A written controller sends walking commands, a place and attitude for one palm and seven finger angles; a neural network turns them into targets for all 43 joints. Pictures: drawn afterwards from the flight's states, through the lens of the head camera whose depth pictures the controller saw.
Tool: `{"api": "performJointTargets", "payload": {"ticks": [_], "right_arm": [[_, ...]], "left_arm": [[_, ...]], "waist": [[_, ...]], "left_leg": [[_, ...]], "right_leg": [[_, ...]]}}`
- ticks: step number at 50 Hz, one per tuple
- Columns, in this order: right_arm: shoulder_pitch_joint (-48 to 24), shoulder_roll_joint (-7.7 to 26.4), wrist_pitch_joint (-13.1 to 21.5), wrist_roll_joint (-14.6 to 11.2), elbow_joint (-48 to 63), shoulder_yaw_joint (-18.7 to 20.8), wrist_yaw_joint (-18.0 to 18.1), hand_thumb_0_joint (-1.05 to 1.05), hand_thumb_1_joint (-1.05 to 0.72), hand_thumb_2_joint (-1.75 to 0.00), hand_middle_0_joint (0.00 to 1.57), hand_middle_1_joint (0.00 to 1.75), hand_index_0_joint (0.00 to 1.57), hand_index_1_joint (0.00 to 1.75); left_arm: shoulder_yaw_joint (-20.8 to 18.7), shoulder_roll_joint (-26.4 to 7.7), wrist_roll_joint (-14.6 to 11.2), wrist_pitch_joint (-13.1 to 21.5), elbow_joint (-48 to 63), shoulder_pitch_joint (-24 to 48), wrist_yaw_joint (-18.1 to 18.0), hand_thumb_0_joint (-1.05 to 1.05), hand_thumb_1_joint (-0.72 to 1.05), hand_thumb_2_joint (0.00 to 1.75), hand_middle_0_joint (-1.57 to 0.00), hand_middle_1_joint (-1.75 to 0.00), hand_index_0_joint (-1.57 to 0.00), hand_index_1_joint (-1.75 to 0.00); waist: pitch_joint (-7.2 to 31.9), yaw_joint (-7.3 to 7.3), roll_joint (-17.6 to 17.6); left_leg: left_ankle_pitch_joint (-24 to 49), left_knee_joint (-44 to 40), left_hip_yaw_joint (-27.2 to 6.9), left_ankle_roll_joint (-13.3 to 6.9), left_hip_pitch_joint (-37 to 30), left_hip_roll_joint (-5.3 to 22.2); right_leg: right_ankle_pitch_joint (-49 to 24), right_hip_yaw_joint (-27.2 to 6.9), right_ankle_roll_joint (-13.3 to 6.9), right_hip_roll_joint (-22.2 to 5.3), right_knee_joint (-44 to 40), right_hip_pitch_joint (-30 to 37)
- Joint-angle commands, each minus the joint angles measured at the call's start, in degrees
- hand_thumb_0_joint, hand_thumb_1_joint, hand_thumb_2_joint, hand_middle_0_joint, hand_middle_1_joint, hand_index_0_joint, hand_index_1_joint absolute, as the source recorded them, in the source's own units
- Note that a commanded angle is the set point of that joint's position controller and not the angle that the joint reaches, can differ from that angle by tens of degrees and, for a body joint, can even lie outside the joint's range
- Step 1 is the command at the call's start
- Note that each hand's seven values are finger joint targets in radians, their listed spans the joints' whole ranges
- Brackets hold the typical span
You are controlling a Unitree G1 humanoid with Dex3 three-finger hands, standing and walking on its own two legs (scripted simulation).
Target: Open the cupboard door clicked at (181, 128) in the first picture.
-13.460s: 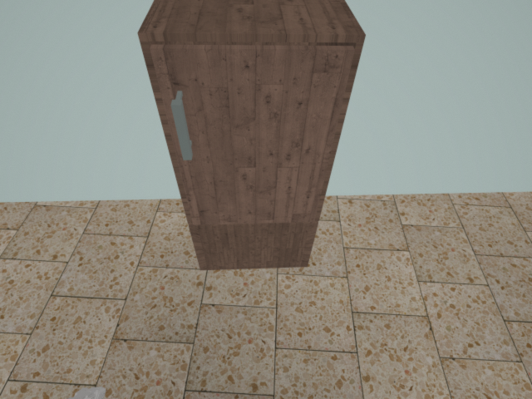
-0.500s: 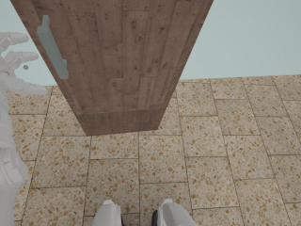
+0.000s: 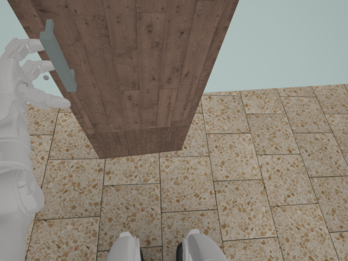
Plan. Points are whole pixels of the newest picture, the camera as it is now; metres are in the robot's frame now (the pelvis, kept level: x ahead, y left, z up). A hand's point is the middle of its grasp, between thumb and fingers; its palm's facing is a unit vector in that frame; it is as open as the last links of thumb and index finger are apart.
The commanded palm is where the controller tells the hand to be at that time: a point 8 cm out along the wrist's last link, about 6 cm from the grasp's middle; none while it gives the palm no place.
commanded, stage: slide the fingers in behind the handle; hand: left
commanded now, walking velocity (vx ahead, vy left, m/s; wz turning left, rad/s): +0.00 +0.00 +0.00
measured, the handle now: (61, 59) +0.55 +0.22 +0.08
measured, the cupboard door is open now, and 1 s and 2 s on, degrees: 0 0 0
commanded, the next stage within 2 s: close the thumb around the handle in 1.18 s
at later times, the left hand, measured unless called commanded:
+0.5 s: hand (60, 78) +0.50 +0.21 +0.08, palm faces +0.06 -1.00 +0.00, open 14.0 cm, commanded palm +0.47 +0.25 +0.08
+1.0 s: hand (73, 76) +0.50 +0.19 +0.08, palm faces +0.10 -1.00 -0.02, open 14.1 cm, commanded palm +0.48 +0.23 +0.08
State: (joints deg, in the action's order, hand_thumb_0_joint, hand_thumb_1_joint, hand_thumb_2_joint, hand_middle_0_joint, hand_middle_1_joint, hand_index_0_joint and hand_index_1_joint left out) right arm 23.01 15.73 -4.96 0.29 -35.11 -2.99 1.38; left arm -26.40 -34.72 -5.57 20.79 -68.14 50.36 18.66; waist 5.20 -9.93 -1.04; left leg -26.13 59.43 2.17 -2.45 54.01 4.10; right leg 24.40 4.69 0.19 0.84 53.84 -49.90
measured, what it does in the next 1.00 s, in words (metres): stands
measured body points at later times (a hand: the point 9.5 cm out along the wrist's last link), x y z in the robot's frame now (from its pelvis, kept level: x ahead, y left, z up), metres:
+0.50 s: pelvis +0.00 -0.01 +0.00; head +0.12 +0.02 +0.43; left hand +0.49 +0.27 +0.08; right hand +0.02 -0.27 -0.11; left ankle +0.02 +0.09 -0.67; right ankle +0.01 -0.13 -0.67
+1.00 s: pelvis +0.00 -0.02 +0.00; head +0.12 +0.00 +0.43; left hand +0.49 +0.24 +0.08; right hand +0.01 -0.28 -0.12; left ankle +0.02 +0.09 -0.67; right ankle +0.01 -0.13 -0.67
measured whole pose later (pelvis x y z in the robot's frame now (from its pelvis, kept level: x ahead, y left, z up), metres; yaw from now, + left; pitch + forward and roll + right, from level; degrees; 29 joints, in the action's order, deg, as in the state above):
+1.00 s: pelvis +0.00 -0.02 +0.00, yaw +1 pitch +20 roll -3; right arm 22.6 14.9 -3.8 0.6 -37.2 -1.6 -0.2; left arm -21.9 -27.1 -5.4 23.6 -67.0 49.9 10.0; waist 5.8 -8.7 -1.8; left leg -26.2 58.9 1.9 -1.2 52.9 3.9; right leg 25.7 4.8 -0.9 0.7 55.2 -49.6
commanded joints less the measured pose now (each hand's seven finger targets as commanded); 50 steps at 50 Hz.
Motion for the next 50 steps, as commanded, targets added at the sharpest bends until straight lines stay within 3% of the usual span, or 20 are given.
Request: {"api": "performJointTargets", "payload": {"ticks": [1,3,9,12,13,16,19,21,23,24,27,30,31,32,34,37,39,41,46,50], "right_arm": [[9.2,11.0,1.0,0.1,2.5,4.3,0.5,0.0,-0.9,-0.9,0.2,0.3,0.2,0.3],[9.4,11.0,1.0,0.1,2.7,4.4,0.4,0.0,-0.9,-0.9,0.2,0.3,0.2,0.3],[9.0,10.6,0.8,-0.1,2.6,4.5,0.2,0.0,-0.9,-0.9,0.2,0.3,0.2,0.3],[9.0,10.7,1.0,-0.1,2.2,4.5,0.4,0.0,-0.9,-0.9,0.2,0.3,0.2,0.3],[9.2,10.7,1.1,0.0,2.1,4.6,0.4,0.0,-0.9,-0.9,0.2,0.3,0.2,0.3],[8.8,10.2,1.3,0.0,1.9,4.9,0.1,0.0,-0.9,-0.9,0.2,0.3,0.2,0.3],[8.9,10.1,1.4,0.1,1.2,5.1,-0.3,0.0,-0.9,-0.9,0.2,0.3,0.2,0.3],[8.7,10.4,1.3,-0.1,1.5,5.0,-0.2,0.0,-0.9,-0.9,0.2,0.3,0.2,0.3],[8.5,10.1,1.2,0.0,2.1,4.9,-0.2,0.0,-0.9,-0.9,0.2,0.3,0.2,0.3],[8.3,9.8,1.3,0.0,2.0,4.8,-0.4,0.0,-0.9,-0.9,0.2,0.3,0.2,0.3],[8.5,9.8,1.5,0.3,2.0,5.0,-0.6,0.0,-0.9,-0.9,0.2,0.3,0.2,0.3],[8.3,9.6,1.7,0.3,1.3,5.1,-0.8,0.0,-0.9,-0.9,0.2,0.3,0.2,0.3],[8.4,9.8,1.7,0.2,1.5,5.0,-0.8,0.0,-0.9,-0.9,0.2,0.3,0.2,0.3],[8.5,9.8,1.8,0.3,1.5,4.9,-0.7,0.0,-0.9,-0.9,0.2,0.3,0.2,0.3],[8.1,9.4,1.9,0.3,1.8,5.0,-0.8,0.0,-0.9,-0.9,0.2,0.3,0.2,0.3],[8.8,9.5,2.0,0.5,1.4,5.0,-0.9,0.0,-0.9,-0.9,0.2,0.3,0.2,0.3],[8.7,9.1,2.2,0.6,1.2,5.2,-1.2,0.0,-0.9,-0.9,0.2,0.3,0.2,0.3],[9.0,9.4,2.1,0.6,1.0,5.4,-1.3,0.0,-0.9,-0.9,0.2,0.3,0.2,0.3],[8.4,9.2,2.1,0.2,0.9,5.3,-1.1,0.0,-0.9,-0.9,0.2,0.3,0.2,0.3],[8.5,9.3,2.1,0.2,0.7,5.1,-0.8,0.0,-0.9,-0.9,0.2,0.3,0.2,0.3]], "left_arm": [[-2.1,-16.6,-1.0,5.0,13.0,24.4,-1.4,0.0,-0.5,0.3,-0.3,-1.2,-0.3,-1.2],[-2.7,-16.8,-1.2,5.4,13.3,22.9,-1.2,0.0,-0.5,0.3,-0.3,-1.2,-0.3,-1.2],[-0.1,-12.5,-2.1,4.4,13.1,22.3,-0.8,0.0,-0.5,0.3,-0.3,-1.2,-0.3,-1.2],[-0.2,-12.7,-2.0,4.7,12.9,24.1,-1.5,0.0,-0.5,0.3,-0.3,-1.2,-0.3,-1.2],[-1.1,-14.2,-1.7,5.3,14.4,24.8,-1.8,0.0,-0.5,0.3,-0.3,-1.2,-0.3,-1.2],[1.4,-10.1,-1.7,6.1,16.1,24.7,-2.2,0.0,-0.5,0.3,-0.3,-1.2,-0.3,-1.2],[3.0,-7.3,-2.0,5.9,15.7,25.2,-2.9,0.0,-0.5,0.3,-0.3,-1.2,-0.3,-1.2],[1.2,-9.0,-2.0,4.8,12.7,22.2,-3.5,0.0,-0.5,0.3,-0.3,-1.2,-0.3,-1.2],[0.8,-10.0,-1.1,5.3,15.1,23.1,-4.2,0.0,-0.5,0.3,-0.3,-1.2,-0.3,-1.2],[2.3,-8.0,-1.0,5.2,14.9,23.4,-4.6,0.0,-0.5,0.3,-0.3,-1.2,-0.3,-1.2],[1.8,-7.6,-1.1,6.2,15.9,23.7,-6.0,0.0,-0.5,0.3,-0.3,-1.2,-0.3,-1.2],[3.4,-5.6,-0.5,6.3,14.2,25.4,-6.8,0.0,-0.5,0.3,-0.3,-1.2,-0.3,-1.2],[2.8,-6.3,-0.4,6.0,12.8,24.4,-7.1,0.0,-0.5,0.3,-0.3,-1.2,-0.3,-1.2],[2.1,-7.1,-0.4,6.4,13.3,25.2,-7.4,0.0,-0.5,0.3,-0.3,-1.2,-0.3,-1.2],[3.8,-5.2,0.2,6.7,14.5,25.8,-7.6,0.0,-0.5,0.3,-0.3,-1.2,-0.3,-1.2],[3.6,-4.9,0.1,6.9,13.3,26.2,-8.5,0.0,-0.5,0.3,-0.3,-1.2,-0.3,-1.2],[6.2,-1.6,0.4,7.4,15.0,27.1,-8.7,0.0,-0.5,0.3,-0.3,-1.2,-0.3,-1.2],[4.6,-3.6,0.4,7.5,15.2,25.8,-8.9,0.0,-0.5,0.3,-0.3,-1.2,-0.3,-1.2],[5.1,-3.2,0.0,7.3,14.3,25.7,-8.1,0.0,-0.5,0.3,-0.3,-1.2,-0.3,-1.2],[4.4,-4.4,-0.3,7.2,13.9,25.6,-7.5,0.0,-0.5,0.3,-0.3,-1.2,-0.3,-1.2]], "waist": [[26.2,0.22,-8.8],[27.7,0.83,-8.6],[25.7,0.41,-8.4],[24.5,-0.38,-7.0],[26.3,0.32,-8.3],[27.8,0.1,-10.1],[27.7,-0.35,-9.2],[25.3,0.2,-6.0],[27.6,1.18,-9.0],[26.7,0.72,-9.5],[27.0,0.59,-6.8],[25.7,-0.1,-8.1],[24.6,0.13,-5.9],[25.1,-0.03,-6.0],[27.2,0.19,-8.3],[26.2,-0.21,-6.2],[28.5,-0.43,-7.5],[29.4,0.04,-6.2],[26.7,-0.36,-5.6],[26.8,-0.4,-5.3]], "left_leg": [[22.2,-6.9,-5.9,1.0,-24.4,-1.6],[24.0,-6.6,-5.8,1.0,-24.7,-1.7],[22.8,-6.9,-5.3,0.9,-24.1,-1.8],[21.2,-6.6,-5.2,0.6,-22.5,-1.9],[22.5,-6.6,-5.6,0.8,-23.9,-1.8],[24.8,-6.4,-5.8,1.2,-26.8,-1.7],[25.8,-6.3,-6.3,1.4,-28.1,-1.5],[22.7,-6.7,-5.5,0.9,-23.9,-1.9],[24.8,-6.7,-5.4,1.1,-25.0,-2.2],[24.5,-6.6,-5.5,1.2,-25.8,-2.1],[25.2,-6.4,-5.7,1.0,-25.5,-2.0],[22.7,-6.5,-5.7,1.3,-25.2,-2.0],[21.3,-6.6,-5.5,1.1,-23.4,-2.2],[21.8,-6.6,-5.5,0.9,-23.5,-2.3],[22.9,-6.3,-5.4,1.2,-24.8,-2.3],[22.9,-6.3,-5.8,1.1,-24.4,-2.2],[24.2,-6.0,-5.9,1.2,-26.3,-2.2],[24.4,-5.8,-5.5,1.1,-25.6,-2.3],[20.8,-6.3,-4.6,0.7,-22.7,-2.7],[21.4,-6.1,-4.5,0.6,-22.1,-2.7]], "right_leg": [[-14.8,-1.9,-1.3,2.8,-5.3,5.4],[-16.5,-2.1,-1.4,2.9,-4.9,6.5],[-16.4,-2.0,-1.2,2.8,-5.5,6.0],[-15.9,-2.3,-1.2,2.8,-5.5,6.0],[-16.2,-2.2,-1.3,2.7,-5.1,6.0],[-17.0,-2.0,-1.4,2.7,-4.9,4.9],[-16.8,-1.5,-1.3,2.9,-4.9,3.7],[-16.6,-2.0,-1.2,2.8,-5.4,6.1],[-18.1,-2.1,-1.4,2.5,-4.6,7.0],[-17.4,-1.9,-1.4,2.6,-4.9,5.5],[-18.4,-1.9,-1.4,2.8,-4.7,6.7],[-16.1,-1.9,-1.3,2.6,-4.8,4.4],[-15.7,-2.1,-1.3,2.5,-5.0,5.5],[-16.4,-2.1,-1.3,2.6,-4.8,6.1],[-16.9,-2.2,-1.3,2.4,-4.4,5.4],[-16.9,-2.0,-1.4,2.6,-4.4,5.4],[-17.5,-2.0,-1.3,2.5,-4.1,4.8],[-18.7,-2.4,-1.2,2.5,-4.3,6.7],[-18.0,-2.9,-1.1,2.5,-5.4,7.9],[-19.2,-3.1,-1.0,2.4,-5.2,8.7]]}}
